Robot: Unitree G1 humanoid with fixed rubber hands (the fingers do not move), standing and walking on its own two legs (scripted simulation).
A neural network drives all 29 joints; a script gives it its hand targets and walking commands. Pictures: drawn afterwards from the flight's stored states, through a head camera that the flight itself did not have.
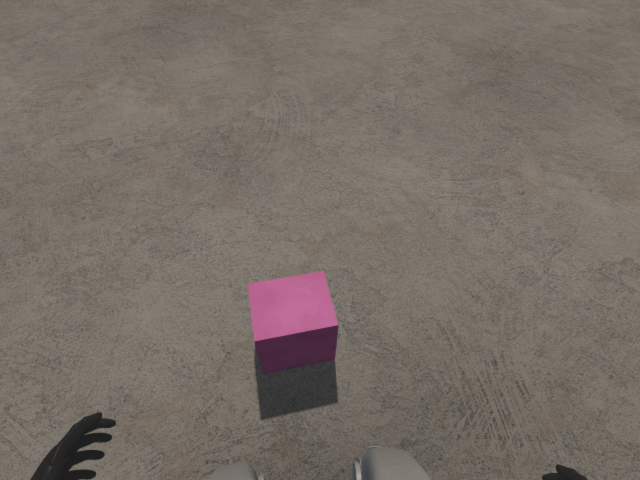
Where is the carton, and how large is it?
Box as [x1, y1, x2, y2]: [248, 271, 337, 374]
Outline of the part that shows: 323,271 248,284 254,341 263,374 334,359 337,334 337,321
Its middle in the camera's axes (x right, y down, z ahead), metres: -0.09 +0.27 +1.19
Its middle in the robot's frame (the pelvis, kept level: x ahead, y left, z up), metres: +0.62 +0.06 -0.61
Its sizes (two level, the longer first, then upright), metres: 0.230 0.185 0.235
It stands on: the floor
